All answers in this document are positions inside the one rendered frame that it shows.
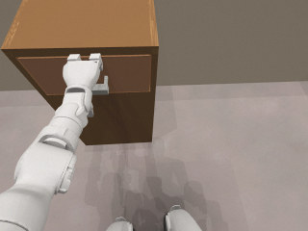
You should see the drawer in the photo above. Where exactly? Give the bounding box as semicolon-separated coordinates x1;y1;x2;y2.
18;54;150;94

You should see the robot left forearm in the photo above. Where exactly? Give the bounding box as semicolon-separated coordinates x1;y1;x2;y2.
13;84;92;183

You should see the cabinet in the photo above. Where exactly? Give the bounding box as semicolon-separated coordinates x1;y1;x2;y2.
1;0;159;145

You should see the handle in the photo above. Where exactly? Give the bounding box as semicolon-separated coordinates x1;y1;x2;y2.
91;75;109;95

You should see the left robot thigh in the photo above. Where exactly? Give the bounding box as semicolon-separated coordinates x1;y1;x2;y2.
106;221;133;231

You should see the left robot hand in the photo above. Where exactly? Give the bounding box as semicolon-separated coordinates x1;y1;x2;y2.
63;53;103;117

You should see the robot right shin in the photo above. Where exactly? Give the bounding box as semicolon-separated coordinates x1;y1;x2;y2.
169;205;181;212

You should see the robot left upper arm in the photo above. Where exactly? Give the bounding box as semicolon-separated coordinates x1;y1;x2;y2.
0;141;77;231

